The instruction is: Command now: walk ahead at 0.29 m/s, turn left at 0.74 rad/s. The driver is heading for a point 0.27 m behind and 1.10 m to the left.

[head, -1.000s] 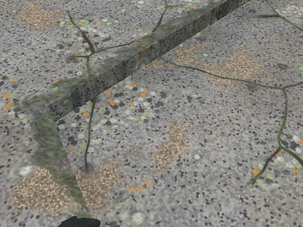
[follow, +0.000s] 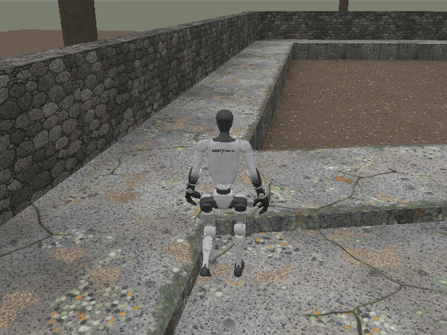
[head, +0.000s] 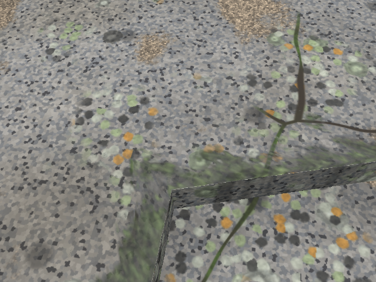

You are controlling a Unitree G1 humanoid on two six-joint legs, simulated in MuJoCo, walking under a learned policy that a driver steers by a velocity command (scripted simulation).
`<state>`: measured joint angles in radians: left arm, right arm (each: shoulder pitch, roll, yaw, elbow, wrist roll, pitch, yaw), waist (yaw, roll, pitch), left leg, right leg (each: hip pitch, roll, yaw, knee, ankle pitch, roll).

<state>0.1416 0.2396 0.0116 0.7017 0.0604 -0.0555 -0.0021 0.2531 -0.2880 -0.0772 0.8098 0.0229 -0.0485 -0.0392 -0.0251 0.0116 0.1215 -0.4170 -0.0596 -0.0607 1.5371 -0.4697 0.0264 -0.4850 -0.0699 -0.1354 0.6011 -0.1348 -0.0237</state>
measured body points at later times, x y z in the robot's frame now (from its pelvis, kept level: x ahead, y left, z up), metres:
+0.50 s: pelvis +0.25 +0.03 +0.01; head +0.24 +0.06 +0.45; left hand +0.41 +0.31 -0.05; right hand +0.35 -0.23 -0.10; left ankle +0.17 +0.07 -0.72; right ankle +0.32 -0.11 -0.58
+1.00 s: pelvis +0.55 +0.13 +0.01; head +0.58 +0.16 +0.46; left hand +0.30 +0.17 -0.11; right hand +0.86 +0.32 +0.04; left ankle +0.55 +0.26 -0.45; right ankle +0.50 -0.05 -0.71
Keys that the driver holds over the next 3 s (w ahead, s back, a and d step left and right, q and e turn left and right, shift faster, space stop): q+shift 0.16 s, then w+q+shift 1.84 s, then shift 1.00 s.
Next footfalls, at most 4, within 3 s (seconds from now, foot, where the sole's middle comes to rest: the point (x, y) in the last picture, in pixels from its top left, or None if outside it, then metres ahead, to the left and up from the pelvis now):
0.34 left None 0.21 0.08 -0.76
0.76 right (203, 239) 0.53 -0.02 -0.76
1.08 left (108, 194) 0.63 0.29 -0.60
1.42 right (59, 113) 0.98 0.51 -0.60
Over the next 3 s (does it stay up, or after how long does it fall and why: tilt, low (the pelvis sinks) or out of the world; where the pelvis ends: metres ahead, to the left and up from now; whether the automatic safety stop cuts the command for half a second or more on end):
stays up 0.74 1.25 0.17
